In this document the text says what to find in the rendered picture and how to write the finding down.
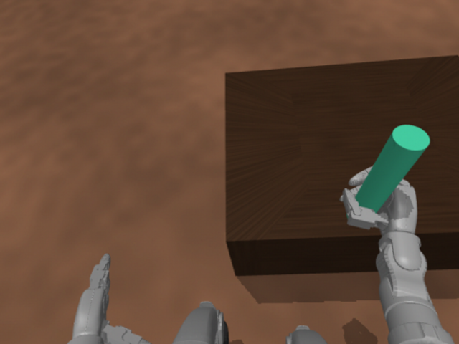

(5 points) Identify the can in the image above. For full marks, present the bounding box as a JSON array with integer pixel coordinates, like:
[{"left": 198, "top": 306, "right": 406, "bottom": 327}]
[{"left": 346, "top": 125, "right": 430, "bottom": 218}]

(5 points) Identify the right robot arm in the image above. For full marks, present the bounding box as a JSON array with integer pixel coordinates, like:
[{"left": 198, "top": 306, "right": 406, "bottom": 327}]
[{"left": 376, "top": 231, "right": 454, "bottom": 344}]

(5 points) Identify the left robot hand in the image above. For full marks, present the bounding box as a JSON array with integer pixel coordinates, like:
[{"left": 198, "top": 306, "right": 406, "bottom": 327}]
[{"left": 72, "top": 254, "right": 152, "bottom": 344}]

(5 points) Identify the right robot hand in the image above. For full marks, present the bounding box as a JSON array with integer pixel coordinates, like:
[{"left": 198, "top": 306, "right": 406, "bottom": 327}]
[{"left": 339, "top": 166, "right": 417, "bottom": 236}]

